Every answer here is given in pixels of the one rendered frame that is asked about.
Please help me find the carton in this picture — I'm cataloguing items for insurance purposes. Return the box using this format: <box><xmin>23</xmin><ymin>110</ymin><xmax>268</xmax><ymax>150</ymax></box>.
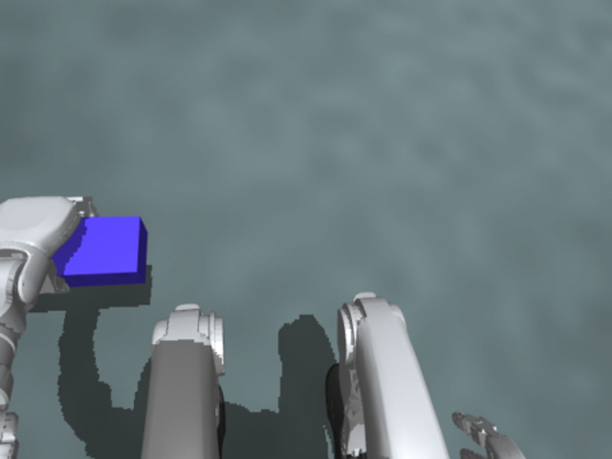
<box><xmin>51</xmin><ymin>216</ymin><xmax>147</xmax><ymax>287</ymax></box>

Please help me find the right robot hand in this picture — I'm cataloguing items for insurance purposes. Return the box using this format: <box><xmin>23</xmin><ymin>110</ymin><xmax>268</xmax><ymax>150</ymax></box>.
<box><xmin>452</xmin><ymin>412</ymin><xmax>526</xmax><ymax>459</ymax></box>

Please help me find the left robot hand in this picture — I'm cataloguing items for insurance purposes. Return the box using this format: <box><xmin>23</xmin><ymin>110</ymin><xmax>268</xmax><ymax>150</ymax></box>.
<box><xmin>0</xmin><ymin>196</ymin><xmax>99</xmax><ymax>294</ymax></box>

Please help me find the left robot arm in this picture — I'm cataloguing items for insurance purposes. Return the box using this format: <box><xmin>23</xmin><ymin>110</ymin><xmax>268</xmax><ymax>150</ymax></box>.
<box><xmin>0</xmin><ymin>242</ymin><xmax>50</xmax><ymax>459</ymax></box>

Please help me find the right robot foot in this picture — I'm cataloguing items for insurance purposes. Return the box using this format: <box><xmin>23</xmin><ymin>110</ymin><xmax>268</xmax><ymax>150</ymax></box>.
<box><xmin>325</xmin><ymin>363</ymin><xmax>366</xmax><ymax>459</ymax></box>

